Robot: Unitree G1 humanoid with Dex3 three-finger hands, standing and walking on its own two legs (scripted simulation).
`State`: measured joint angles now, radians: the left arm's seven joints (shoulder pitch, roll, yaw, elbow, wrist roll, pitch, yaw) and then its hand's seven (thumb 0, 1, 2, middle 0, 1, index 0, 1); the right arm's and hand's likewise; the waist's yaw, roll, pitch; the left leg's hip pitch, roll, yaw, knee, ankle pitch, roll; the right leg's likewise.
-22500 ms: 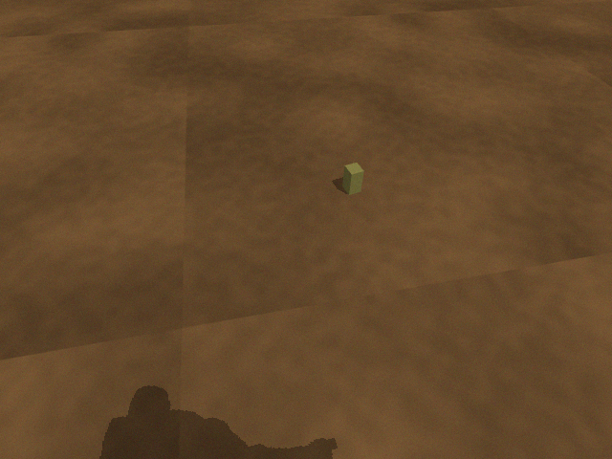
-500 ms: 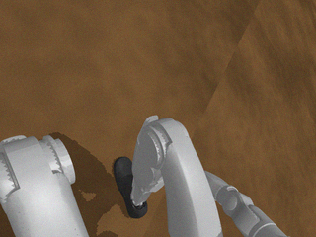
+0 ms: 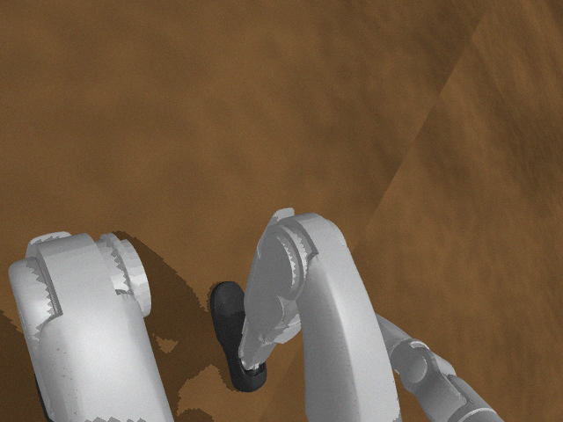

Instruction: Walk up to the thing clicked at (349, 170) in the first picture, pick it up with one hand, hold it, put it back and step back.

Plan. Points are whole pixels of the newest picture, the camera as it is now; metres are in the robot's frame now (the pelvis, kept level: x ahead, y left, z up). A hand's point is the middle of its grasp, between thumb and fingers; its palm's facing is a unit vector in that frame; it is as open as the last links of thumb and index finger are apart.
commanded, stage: withdraw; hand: left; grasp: from the side
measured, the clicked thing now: out of the picture +0.43 +0.34 -0.22
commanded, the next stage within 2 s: rise in 0.20 s
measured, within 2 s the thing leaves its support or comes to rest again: rests again in 0.04 s
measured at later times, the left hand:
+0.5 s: hand out of the picture +0.37 +0.42 -0.10, palm faces +0.50 -0.85 -0.19, open 17.2 cm
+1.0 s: hand out of the picture +0.24 +0.34 +0.09, palm faces +0.36 -0.81 -0.47, open 17.3 cm
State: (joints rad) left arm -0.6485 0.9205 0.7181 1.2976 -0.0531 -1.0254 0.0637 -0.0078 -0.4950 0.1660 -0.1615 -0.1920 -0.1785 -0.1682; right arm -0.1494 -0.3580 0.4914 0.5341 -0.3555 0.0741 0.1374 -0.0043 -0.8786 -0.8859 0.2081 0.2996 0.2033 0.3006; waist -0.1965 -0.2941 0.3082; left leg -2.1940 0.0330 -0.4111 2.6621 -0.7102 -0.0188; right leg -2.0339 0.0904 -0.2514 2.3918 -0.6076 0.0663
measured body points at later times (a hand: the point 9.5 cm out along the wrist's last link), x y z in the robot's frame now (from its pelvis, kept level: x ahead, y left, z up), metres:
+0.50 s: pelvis +0.01 -0.01 +0.03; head +0.20 +0.17 +0.40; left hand +0.34 +0.46 -0.09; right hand +0.23 -0.23 -0.03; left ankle +0.08 +0.13 -0.25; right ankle +0.15 -0.13 -0.25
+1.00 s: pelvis +0.03 -0.03 +0.19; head +0.21 +0.05 +0.59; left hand +0.22 +0.38 +0.12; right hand +0.27 -0.22 +0.06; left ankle +0.08 +0.12 -0.25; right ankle +0.15 -0.13 -0.25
